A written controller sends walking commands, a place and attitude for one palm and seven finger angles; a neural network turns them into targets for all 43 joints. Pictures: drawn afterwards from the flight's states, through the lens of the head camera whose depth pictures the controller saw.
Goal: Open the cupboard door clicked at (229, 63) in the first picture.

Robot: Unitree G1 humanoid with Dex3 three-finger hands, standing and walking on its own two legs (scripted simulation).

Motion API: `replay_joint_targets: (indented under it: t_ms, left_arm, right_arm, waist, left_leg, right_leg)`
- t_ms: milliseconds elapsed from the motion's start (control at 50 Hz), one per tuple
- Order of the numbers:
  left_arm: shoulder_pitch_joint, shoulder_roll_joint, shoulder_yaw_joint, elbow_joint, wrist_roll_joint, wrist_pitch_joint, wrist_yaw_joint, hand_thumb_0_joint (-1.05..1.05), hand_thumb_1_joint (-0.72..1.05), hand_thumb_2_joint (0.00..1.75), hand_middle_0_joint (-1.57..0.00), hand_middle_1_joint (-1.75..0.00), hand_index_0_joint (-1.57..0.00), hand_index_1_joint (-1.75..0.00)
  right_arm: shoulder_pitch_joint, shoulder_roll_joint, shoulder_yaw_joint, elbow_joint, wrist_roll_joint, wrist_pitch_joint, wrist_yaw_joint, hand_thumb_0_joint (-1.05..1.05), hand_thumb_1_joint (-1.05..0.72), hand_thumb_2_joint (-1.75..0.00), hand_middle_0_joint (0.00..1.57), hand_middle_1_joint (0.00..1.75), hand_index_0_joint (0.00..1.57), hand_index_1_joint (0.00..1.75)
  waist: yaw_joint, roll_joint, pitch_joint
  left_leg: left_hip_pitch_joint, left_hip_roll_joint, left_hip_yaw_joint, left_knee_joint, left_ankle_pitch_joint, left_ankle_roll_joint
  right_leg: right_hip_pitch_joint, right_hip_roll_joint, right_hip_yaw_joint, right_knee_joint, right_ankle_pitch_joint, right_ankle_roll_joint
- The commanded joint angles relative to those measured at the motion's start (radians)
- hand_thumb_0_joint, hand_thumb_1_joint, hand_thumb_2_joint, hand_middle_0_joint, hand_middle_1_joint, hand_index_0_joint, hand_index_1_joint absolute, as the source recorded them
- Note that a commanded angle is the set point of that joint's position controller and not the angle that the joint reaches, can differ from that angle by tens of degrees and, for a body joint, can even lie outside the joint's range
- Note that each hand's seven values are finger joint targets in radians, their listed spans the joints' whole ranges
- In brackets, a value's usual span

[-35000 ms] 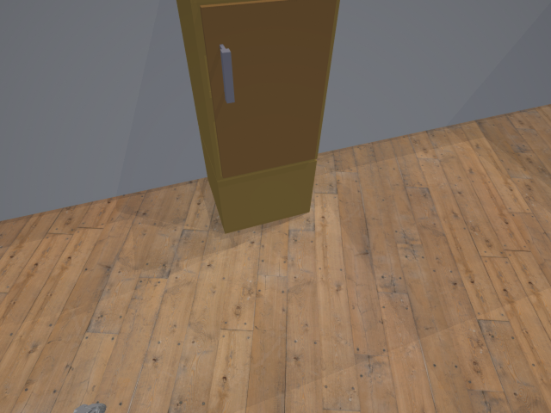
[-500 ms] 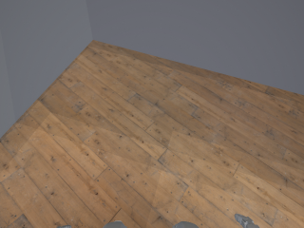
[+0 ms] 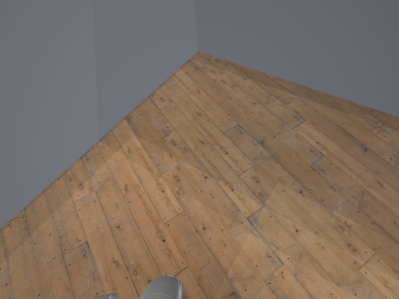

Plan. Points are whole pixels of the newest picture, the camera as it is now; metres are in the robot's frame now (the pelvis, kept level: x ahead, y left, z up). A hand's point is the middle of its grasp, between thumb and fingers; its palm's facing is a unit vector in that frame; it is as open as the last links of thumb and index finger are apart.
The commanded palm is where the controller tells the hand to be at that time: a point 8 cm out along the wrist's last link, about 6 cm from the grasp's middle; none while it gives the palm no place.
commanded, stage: turn to face it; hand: left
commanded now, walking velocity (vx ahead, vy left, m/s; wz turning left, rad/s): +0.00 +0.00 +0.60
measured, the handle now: out of the picture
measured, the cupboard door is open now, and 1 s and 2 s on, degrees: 45 45 45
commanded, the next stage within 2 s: none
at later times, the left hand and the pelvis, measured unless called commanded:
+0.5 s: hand out of the picture +0.02 +0.24 -0.16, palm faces +0.34 -0.90 -0.28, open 7.4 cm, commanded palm none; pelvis +0.00 +0.00 +0.00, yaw +18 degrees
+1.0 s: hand out of the picture -0.05 +0.15 -0.17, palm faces +0.63 -0.73 -0.25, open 7.3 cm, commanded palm none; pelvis +0.03 -0.04 -0.01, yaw +39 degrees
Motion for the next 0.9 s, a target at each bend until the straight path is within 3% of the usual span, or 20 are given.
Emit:
replay_joint_targets:
  t_ms: [0,120,180,200,220,240,280,320,360,420,500,560,580,600,620,640,680,700,800,880]
  left_arm:
    - [0.084,0.211,0.064,-0.042,0.007,-0.024,0.011,0.00,0.90,0.90,-0.20,-0.30,-0.20,-0.30]
    - [0.102,0.252,0.086,-0.025,0.015,-0.018,0.006,0.00,0.90,0.90,-0.20,-0.30,-0.20,-0.30]
    - [0.063,0.256,0.092,-0.023,0.008,-0.015,-0.003,0.00,0.90,0.90,-0.20,-0.30,-0.20,-0.30]
    - [0.046,0.246,0.090,-0.038,0.000,-0.012,-0.010,0.00,0.90,0.90,-0.20,-0.30,-0.20,-0.30]
    - [0.016,0.178,0.074,-0.085,-0.007,-0.006,-0.020,0.00,0.90,0.90,-0.20,-0.30,-0.20,-0.30]
    - [-0.056,0.178,0.061,-0.130,0.005,0.008,-0.012,0.00,0.90,0.90,-0.20,-0.30,-0.20,-0.30]
    - [-0.101,0.175,0.066,-0.103,0.006,0.019,-0.005,0.00,0.90,0.90,-0.20,-0.30,-0.20,-0.30]
    - [-0.050,0.178,0.072,-0.063,0.007,0.026,-0.017,0.00,0.90,0.90,-0.20,-0.30,-0.20,-0.30]
    - [-0.023,0.170,0.071,-0.051,0.005,0.029,-0.021,0.00,0.90,0.90,-0.20,-0.30,-0.20,-0.30]
    - [-0.041,0.161,0.067,-0.063,0.004,0.028,-0.019,0.00,0.90,0.90,-0.20,-0.30,-0.20,-0.30]
    - [-0.050,0.149,0.063,-0.088,-0.002,0.019,-0.019,0.00,0.90,0.90,-0.20,-0.30,-0.20,-0.30]
    - [0.046,0.167,0.070,-0.067,-0.006,0.001,-0.014,0.00,0.90,0.90,-0.20,-0.30,-0.20,-0.30]
    - [0.094,0.228,0.082,-0.062,0.005,-0.012,-0.007,0.00,0.90,0.90,-0.20,-0.30,-0.20,-0.30]
    - [0.112,0.319,0.100,-0.058,0.019,-0.017,0.003,0.00,0.90,0.90,-0.20,-0.30,-0.20,-0.30]
    - [0.099,0.316,0.089,-0.061,0.011,-0.014,0.005,0.00,0.90,0.90,-0.20,-0.30,-0.20,-0.30]
    - [0.049,0.272,0.079,-0.071,0.006,-0.013,0.009,0.00,0.90,0.90,-0.20,-0.30,-0.20,-0.30]
    - [-0.045,0.204,0.060,-0.093,0.003,-0.009,0.008,0.00,0.90,0.90,-0.20,-0.30,-0.20,-0.30]
    - [-0.047,0.188,0.054,-0.096,0.003,-0.015,0.008,0.00,0.90,0.90,-0.20,-0.30,-0.20,-0.30]
    - [0.059,0.207,0.066,-0.061,0.006,-0.022,0.011,0.00,0.90,0.90,-0.20,-0.30,-0.20,-0.30]
    - [0.082,0.228,0.079,-0.041,0.015,-0.018,0.008,0.00,0.90,0.90,-0.20,-0.30,-0.20,-0.30]
  right_arm:
    - [-0.091,-0.030,0.001,-0.087,0.008,-0.026,0.008,0.00,-0.90,-0.90,0.20,0.30,0.20,0.30]
    - [-0.128,-0.019,0.013,-0.111,0.012,-0.043,0.008,0.00,-0.90,-0.90,0.20,0.30,0.20,0.30]
    - [-0.041,-0.057,0.005,-0.105,0.005,-0.052,0.005,0.00,-0.90,-0.90,0.20,0.30,0.20,0.30]
    - [0.040,-0.113,-0.012,-0.087,-0.001,-0.059,0.002,0.00,-0.90,-0.90,0.20,0.30,0.20,0.30]
    - [0.114,-0.239,-0.043,-0.079,-0.010,-0.066,-0.005,0.00,-0.90,-0.90,0.20,0.30,0.20,0.30]
    - [0.169,-0.278,-0.046,-0.060,-0.004,-0.056,-0.011,0.00,-0.90,-0.90,0.20,0.30,0.20,0.30]
    - [0.103,-0.223,-0.035,-0.081,-0.004,-0.064,-0.035,0.00,-0.90,-0.90,0.20,0.30,0.20,0.30]
    - [0.000,-0.184,-0.020,-0.109,-0.005,-0.071,-0.038,0.00,-0.90,-0.90,0.20,0.30,0.20,0.30]
    - [-0.009,-0.179,-0.015,-0.109,-0.005,-0.077,-0.036,0.00,-0.90,-0.90,0.20,0.30,0.20,0.30]
    - [0.012,-0.181,-0.019,-0.104,-0.006,-0.076,-0.032,0.00,-0.90,-0.90,0.20,0.30,0.20,0.30]
    - [0.005,-0.187,-0.032,-0.109,-0.011,-0.066,-0.029,0.00,-0.90,-0.90,0.20,0.30,0.20,0.30]
    - [-0.041,-0.178,-0.037,-0.123,0.000,-0.059,-0.028,0.00,-0.90,-0.90,0.20,0.30,0.20,0.30]
    - [-0.037,-0.136,-0.033,-0.132,0.009,-0.059,-0.022,0.00,-0.90,-0.90,0.20,0.30,0.20,0.30]
    - [-0.032,-0.062,-0.020,-0.154,0.012,-0.061,-0.016,0.00,-0.90,-0.90,0.20,0.30,0.20,0.30]
    - [-0.050,-0.101,-0.027,-0.153,0.003,-0.053,-0.016,0.00,-0.90,-0.90,0.20,0.30,0.20,0.30]
    - [-0.058,-0.094,-0.030,-0.133,0.001,-0.042,-0.014,0.00,-0.90,-0.90,0.20,0.30,0.20,0.30]
    - [-0.017,-0.072,-0.023,-0.095,0.002,-0.029,0.000,0.00,-0.90,-0.90,0.20,0.30,0.20,0.30]
    - [-0.012,-0.062,-0.016,-0.084,0.002,-0.028,0.004,0.00,-0.90,-0.90,0.20,0.30,0.20,0.30]
    - [-0.074,-0.035,-0.001,-0.084,0.006,-0.026,0.008,0.00,-0.90,-0.90,0.20,0.30,0.20,0.30]
    - [-0.114,-0.020,0.009,-0.101,0.008,-0.036,0.010,0.00,-0.90,-0.90,0.20,0.30,0.20,0.30]
  waist:
    - [0.055,-0.202,-0.120]
    - [0.078,-0.227,-0.138]
    - [0.020,-0.192,-0.171]
    - [-0.033,-0.076,-0.213]
    - [-0.074,0.252,-0.240]
    - [-0.090,0.207,-0.220]
    - [-0.057,0.198,-0.189]
    - [0.002,0.111,-0.133]
    - [0.022,0.098,-0.132]
    - [0.012,0.092,-0.134]
    - [0.010,0.148,-0.156]
    - [0.063,0.107,-0.175]
    - [0.085,-0.036,-0.195]
    - [0.095,-0.330,-0.181]
    - [0.097,-0.315,-0.163]
    - [0.068,-0.320,-0.122]
    - [0.011,-0.244,-0.094]
    - [0.004,-0.234,-0.095]
    - [0.051,-0.185,-0.124]
    - [0.072,-0.225,-0.117]
  left_leg:
    - [-0.044,0.021,0.033,-0.116,-0.009,-0.006]
    - [0.081,0.010,0.098,-0.394,-0.034,0.025]
    - [0.273,0.001,0.107,-0.618,0.121,0.049]
    - [0.458,0.068,0.031,-0.702,0.325,0.090]
    - [0.613,0.361,-0.377,-0.742,0.710,0.246]
    - [0.554,0.460,-0.426,-0.756,0.791,0.338]
    - [0.458,0.357,-0.367,-0.766,0.671,0.293]
    - [0.366,0.262,-0.245,-0.790,0.582,0.241]
    - [0.353,0.226,-0.213,-0.795,0.566,0.226]
    - [0.348,0.214,-0.238,-0.794,0.530,0.233]
    - [0.321,0.193,-0.286,-0.750,0.523,0.228]
    - [0.196,0.138,-0.289,-0.653,0.465,0.172]
    - [0.069,0.062,-0.228,-0.542,0.282,0.112]
    - [-0.113,-0.091,-0.037,-0.279,-0.130,0.030]
    - [-0.091,-0.040,-0.078,-0.043,-0.214,0.037]
    - [-0.092,-0.014,-0.098,0.077,-0.158,0.035]
    - [-0.082,0.018,-0.062,0.140,-0.009,0.015]
    - [-0.076,0.021,-0.041,0.121,0.025,0.006]
    - [-0.050,0.023,0.024,-0.102,0.000,-0.007]
    - [0.031,0.021,0.068,-0.302,-0.035,0.011]
  right_leg:
    - [0.203,-0.250,0.097,-0.140,0.672,-0.073]
    - [0.217,-0.300,0.056,-0.074,0.703,-0.087]
    - [0.125,-0.281,-0.020,0.062,0.618,-0.026]
    - [-0.023,-0.248,-0.063,0.221,0.474,0.028]
    - [-0.326,-0.084,-0.076,0.469,-0.188,0.111]
    - [-0.388,-0.048,0.054,0.583,-0.369,0.103]
    - [-0.417,-0.049,0.151,0.664,-0.237,0.109]
    - [-0.365,-0.037,0.157,0.653,-0.113,0.114]
    - [-0.327,-0.022,0.151,0.593,-0.078,0.116]
    - [-0.286,0.004,0.139,0.478,-0.086,0.117]
    - [-0.165,0.056,0.113,0.244,-0.113,0.106]
    - [0.075,0.074,0.089,-0.053,0.076,0.094]
    - [0.225,-0.048,0.207,-0.195,0.125,0.064]
    - [0.292,-0.346,0.490,-0.256,0.255,-0.052]
    - [0.154,-0.426,0.491,-0.246,0.311,-0.125]
    - [0.084,-0.364,0.457,-0.241,0.315,-0.123]
    - [0.060,-0.249,0.232,-0.200,0.404,-0.078]
    - [0.077,-0.224,0.166,-0.189,0.473,-0.064]
    - [0.212,-0.253,0.090,-0.153,0.629,-0.075]
    - [0.203,-0.285,0.066,-0.118,0.644,-0.088]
